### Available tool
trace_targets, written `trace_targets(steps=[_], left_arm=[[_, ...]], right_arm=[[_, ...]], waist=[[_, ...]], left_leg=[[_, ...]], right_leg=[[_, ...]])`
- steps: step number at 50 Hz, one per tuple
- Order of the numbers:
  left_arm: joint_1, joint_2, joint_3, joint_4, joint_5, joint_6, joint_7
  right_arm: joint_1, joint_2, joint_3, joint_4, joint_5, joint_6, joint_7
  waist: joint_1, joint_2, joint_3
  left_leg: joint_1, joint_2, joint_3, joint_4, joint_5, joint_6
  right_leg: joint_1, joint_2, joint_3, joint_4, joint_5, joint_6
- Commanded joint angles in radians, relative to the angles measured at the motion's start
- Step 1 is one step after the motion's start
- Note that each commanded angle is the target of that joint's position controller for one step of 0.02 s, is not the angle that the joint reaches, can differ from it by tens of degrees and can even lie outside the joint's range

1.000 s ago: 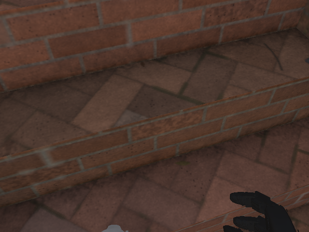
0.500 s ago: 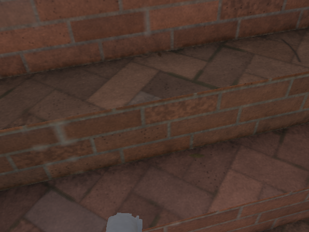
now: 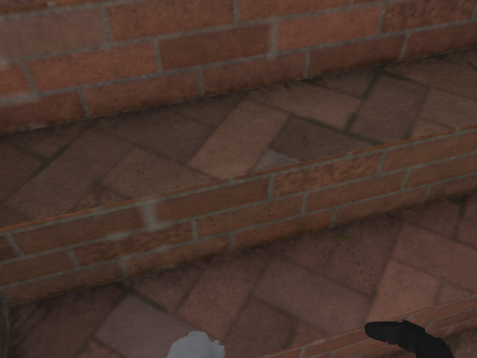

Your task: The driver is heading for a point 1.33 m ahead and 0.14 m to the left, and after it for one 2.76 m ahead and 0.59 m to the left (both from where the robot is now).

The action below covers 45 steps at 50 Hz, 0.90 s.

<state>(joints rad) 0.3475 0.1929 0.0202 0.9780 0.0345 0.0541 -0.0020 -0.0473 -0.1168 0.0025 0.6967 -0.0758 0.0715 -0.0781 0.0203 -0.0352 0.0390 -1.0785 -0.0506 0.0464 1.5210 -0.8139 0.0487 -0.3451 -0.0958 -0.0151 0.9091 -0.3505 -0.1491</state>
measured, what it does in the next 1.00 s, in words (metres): steps on the spot: right foot 0.27 m lower, then left foot 0.24 m higher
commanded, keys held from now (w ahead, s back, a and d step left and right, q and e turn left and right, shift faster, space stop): w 1.00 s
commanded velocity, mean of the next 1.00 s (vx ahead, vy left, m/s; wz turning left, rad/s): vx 0.50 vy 0.00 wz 0.00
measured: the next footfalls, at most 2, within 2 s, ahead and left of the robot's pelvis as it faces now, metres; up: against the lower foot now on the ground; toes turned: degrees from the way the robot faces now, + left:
right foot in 0.12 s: -0.03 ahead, -0.03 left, -0.27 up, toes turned -14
left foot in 0.58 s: +0.09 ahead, +0.16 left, -0.03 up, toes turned +5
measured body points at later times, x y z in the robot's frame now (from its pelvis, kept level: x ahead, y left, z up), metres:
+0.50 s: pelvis -0.03 +0.02 -0.06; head +0.00 +0.03 +0.39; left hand -0.06 +0.23 -0.22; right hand +0.21 -0.09 -0.14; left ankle +0.02 +0.14 -0.49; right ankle -0.07 -0.02 -0.80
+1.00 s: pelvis +0.03 -0.07 -0.02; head +0.01 -0.09 +0.43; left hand +0.03 +0.17 -0.16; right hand +0.30 -0.24 -0.07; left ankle +0.05 +0.14 -0.54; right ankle +0.04 -0.15 -0.77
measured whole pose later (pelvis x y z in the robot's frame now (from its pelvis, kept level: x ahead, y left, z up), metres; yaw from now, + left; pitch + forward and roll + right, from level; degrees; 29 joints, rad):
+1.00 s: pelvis +0.03 -0.07 -0.02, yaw +1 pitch +1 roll +5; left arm 0.38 0.15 0.03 0.88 0.05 0.07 0.04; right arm -0.11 -0.12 0.01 0.76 0.04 -0.02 -0.08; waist 0.07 -0.07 -0.05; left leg -0.86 0.23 0.04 1.68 -0.76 -0.03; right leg -0.28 -0.13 -0.12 0.47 0.15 -0.13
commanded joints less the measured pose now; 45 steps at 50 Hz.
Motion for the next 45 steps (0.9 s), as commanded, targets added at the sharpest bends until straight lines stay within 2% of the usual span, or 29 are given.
trace_targets(steps=[1, 3, 4, 5, 6, 7, 9, 10, 11, 12, 13, 15, 16, 17, 21, 24, 26, 27, 28, 30, 31, 32, 33, 34, 35, 37, 40, 42, 45], left_arm=[[0.399, -0.089, -0.023, 0.020, 0.025, 0.040, 0.016], [0.845, -0.025, -0.043, 0.139, 0.119, 0.045, 0.054], [0.550, -0.080, -0.057, 0.083, 0.115, 0.025, 0.044], [-0.111, -0.122, -0.098, -0.067, 0.071, 0.017, 0.015], [-0.326, -0.108, -0.126, -0.140, 0.071, 0.017, 0.015], [-0.314, -0.159, -0.169, -0.149, 0.101, 0.016, -0.005], [-0.017, 0.080, -0.043, -0.114, 0.029, 0.002, 0.028], [-0.053, 0.261, 0.019, -0.109, 0.004, -0.038, 0.068], [-0.088, 0.178, 0.010, -0.134, 0.022, -0.048, 0.107], [-0.084, 0.078, -0.023, -0.135, 0.026, -0.046, 0.112], [-0.013, 0.092, -0.019, -0.151, 0.038, -0.058, 0.119], [0.119, 0.075, -0.003, -0.122, 0.034, -0.062, 0.115], [0.184, 0.063, 0.001, -0.102, 0.037, -0.064, 0.114], [0.122, 0.085, 0.021, -0.092, -0.004, -0.044, 0.110], [0.160, 0.051, 0.059, -0.027, -0.010, -0.053, 0.108], [0.199, -0.038, 0.045, 0.017, -0.018, -0.018, 0.101], [0.040, -0.046, 0.042, -0.010, -0.036, 0.004, 0.072], [0.204, 0.087, 0.081, 0.054, -0.061, 0.006, 0.080], [0.282, -0.014, 0.045, 0.068, -0.049, -0.007, 0.071], [0.010, 0.186, 0.067, -0.017, -0.012, -0.043, 0.052], [-0.007, 0.162, 0.065, -0.066, 0.006, -0.033, 0.068], [-0.021, 0.183, 0.069, -0.064, -0.006, -0.033, 0.045], [-0.083, 0.169, 0.107, -0.100, -0.041, -0.040, 0.015], [-0.122, 0.055, 0.084, -0.163, -0.051, -0.042, 0.019], [-0.177, -0.061, 0.047, -0.196, -0.029, -0.035, 0.025], [-0.029, -0.151, 0.013, -0.180, 0.010, -0.019, 0.021], [0.142, -0.053, 0.026, -0.124, -0.037, -0.015, 0.028], [0.177, -0.082, 0.001, -0.133, -0.042, 0.012, 0.044], [0.201, -0.059, 0.005, -0.123, -0.018, 0.028, 0.064]], right_arm=[[-0.390, -0.061, -0.021, -0.134, 0.042, -0.032, 0.012], [-0.743, 0.096, 0.035, -0.209, 0.103, -0.026, 0.018], [-0.546, 0.136, 0.046, -0.127, 0.200, -0.002, 0.001], [-0.061, 0.187, 0.055, -0.051, 0.183, 0.003, -0.020], [0.119, 0.162, 0.049, -0.056, 0.155, 0.011, -0.014], [0.018, 0.166, 0.045, -0.155, 0.145, -0.014, 0.015], [-0.005, 0.074, 0.082, -0.214, 0.138, -0.127, 0.053], [0.078, 0.036, 0.073, -0.161, 0.127, -0.119, 0.029], [0.046, -0.074, 0.023, -0.076, 0.133, -0.088, 0.007], [-0.004, -0.076, 0.006, -0.050, 0.135, -0.059, -0.005], [-0.085, -0.047, 0.019, -0.085, 0.113, -0.050, -0.012], [-0.185, 0.045, 0.045, -0.071, 0.091, -0.069, 0.004], [-0.201, 0.090, 0.056, -0.068, 0.101, -0.088, 0.015], [-0.244, 0.154, 0.089, -0.102, 0.134, -0.102, 0.016], [-0.244, 0.186, 0.113, -0.117, 0.129, -0.129, 0.040], [-0.281, 0.230, 0.138, -0.141, 0.124, -0.127, 0.058], [-0.203, 0.167, 0.125, -0.088, 0.113, -0.123, 0.056], [-0.237, 0.130, 0.113, -0.110, 0.112, -0.116, 0.032], [-0.232, 0.113, 0.109, -0.148, 0.088, -0.120, 0.030], [0.189, 0.050, 0.047, -0.036, 0.058, -0.062, 0.011], [0.188, 0.000, 0.033, -0.004, 0.057, -0.075, 0.012], [0.160, -0.026, 0.007, 0.010, 0.082, -0.082, 0.012], [0.066, -0.028, 0.007, 0.029, 0.038, -0.096, 0.019], [0.041, -0.052, 0.003, 0.045, 0.028, -0.110, 0.040], [0.005, -0.060, -0.007, 0.066, 0.029, -0.111, 0.049], [-0.037, 0.074, 0.018, 0.139, 0.041, -0.127, 0.045], [-0.191, 0.036, 0.013, 0.128, 0.013, -0.141, 0.037], [-0.284, -0.038, -0.003, 0.069, 0.033, -0.144, 0.046], [-0.200, -0.077, 0.000, 0.049, 0.062, -0.128, 0.019]], waist=[[0.225, 0.324, -0.177], [0.476, 0.122, 0.073], [0.359, -0.360, 0.172], [-0.066, -0.451, 0.098], [-0.177, -0.332, 0.083], [-0.192, -0.068, 0.029], [-0.076, 0.126, -0.074], [-0.106, -0.036, -0.221], [-0.028, 0.078, -0.218], [0.003, 0.060, -0.162], [0.043, 0.075, -0.094], [0.113, 0.110, 0.006], [0.129, 0.077, 0.008], [0.093, -0.006, 0.040], [0.075, 0.080, 0.021], [0.058, 0.109, 0.021], [-0.013, 0.089, -0.031], [0.012, -0.045, -0.106], [-0.008, 0.051, -0.194], [-0.276, -0.057, -0.423], [-0.237, 0.148, -0.486], [-0.232, 0.476, -0.507], [-0.155, 0.492, -0.506], [-0.122, 0.394, -0.361], [-0.112, 0.340, -0.207], [0.045, 0.153, -0.037], [0.184, 0.149, -0.070], [0.205, 0.146, -0.049], [0.189, 0.135, -0.086]], left_leg=[[-0.214, 0.130, -0.313, -0.645, -0.374, -0.068], [-0.685, -0.061, 0.215, -0.109, -0.035, -0.306], [-0.372, -0.102, 0.305, 0.686, 0.025, -0.265], [-0.220, -0.109, 0.127, 1.126, 0.006, -0.157], [-0.148, -0.200, -0.072, 1.226, 0.007, -0.125], [-0.337, -0.206, -0.212, 1.375, 0.055, -0.121], [-0.601, -0.056, -0.089, 1.073, 0.326, -0.135], [-0.373, 0.147, -0.142, 0.940, 0.453, -0.133], [-0.268, 0.163, -0.178, 0.934, 0.506, -0.165], [-0.257, 0.106, -0.109, 0.968, 0.531, -0.177], [-0.332, 0.128, -0.167, 0.937, 0.510, -0.169], [-0.468, 0.141, -0.124, 0.792, 0.516, -0.134], [-0.510, 0.137, -0.124, 0.833, 0.490, -0.110], [-0.549, 0.158, -0.020, 0.828, 0.409, -0.094], [-0.486, 0.224, -0.024, 0.696, 0.328, -0.065], [-0.394, 0.220, 0.013, 0.536, 0.277, -0.072], [0.113, 0.173, 0.076, 0.185, 0.309, -0.068], [0.427, 0.060, 0.080, -0.012, -0.256, -0.012], [0.852, 0.055, -0.011, -0.077, -0.206, 0.039], [0.931, 0.016, -0.106, -0.274, 0.005, 0.089], [1.068, 0.107, -0.257, -0.325, 0.191, 0.139], [0.890, 0.223, -0.564, -0.500, 0.123, 0.247], [0.789, 0.254, -0.706, -0.604, 0.218, 0.270], [0.715, 0.275, -0.602, -0.619, 0.160, 0.251], [0.560, 0.289, -0.550, -0.617, 0.093, 0.223], [0.327, 0.255, -0.309, -0.497, 0.010, 0.079], [0.112, 0.273, -0.189, -0.503, 0.074, 0.074], [0.109, 0.356, -0.224, -0.517, 0.054, 0.035], [0.181, 0.342, -0.074, -0.373, 0.208, 0.006]], right_leg=[[0.159, 0.118, -0.028, 0.643, -0.186, 0.008], [0.471, 0.115, -0.188, -0.140, 0.115, -0.124], [0.137, -0.057, -0.048, -0.680, 0.427, -0.224], [-0.023, -0.013, -0.200, -0.663, 0.586, -0.097], [-0.056, -0.049, -0.156, -0.760, 0.586, -0.072], [0.131, -0.055, -0.035, -0.441, 0.709, 0.012], [0.495, -0.130, -0.057, -0.418, 0.699, 0.073], [0.464, -0.352, 0.210, -0.653, 0.363, -0.058], [0.376, -0.328, 0.299, -0.707, 0.044, -0.085], [0.321, -0.258, 0.274, -0.725, -0.049, -0.089], [0.319, -0.316, 0.376, -0.724, -0.106, -0.129], [0.456, -0.250, 0.304, -0.699, -0.096, -0.117], [0.497, -0.248, 0.313, -0.695, -0.084, -0.119], [0.535, -0.231, 0.267, -0.776, -0.095, -0.135], [0.494, -0.219, 0.238, -0.805, -0.105, -0.096], [0.326, -0.198, 0.168, -0.835, -0.047, -0.075], [0.042, -0.123, -0.011, -0.925, 0.121, -0.063], [-0.029, -0.145, -0.013, -0.909, 0.580, -0.019], [-0.213, -0.071, -0.061, -0.736, 1.232, 0.102], [0.032, -0.072, -0.099, -0.536, 1.744, 0.212], [-0.076, -0.014, -0.096, -0.323, 1.727, 0.267], [-0.061, 0.057, -0.021, 0.197, 0.550, 0.203], [-0.179, 0.117, 0.116, 0.613, 0.217, 0.221], [-0.309, 0.163, 0.085, 0.843, 0.116, 0.211], [-0.379, 0.170, 0.103, 0.932, 0.125, 0.197], [-0.402, 0.138, 0.132, 0.769, 0.198, 0.109], [-0.140, 0.184, -0.057, 0.818, 0.245, 0.127], [-0.140, 0.076, 0.012, 0.577, 0.220, 0.118], [0.072, 0.036, -0.124, -0.151, 0.204, 0.062]])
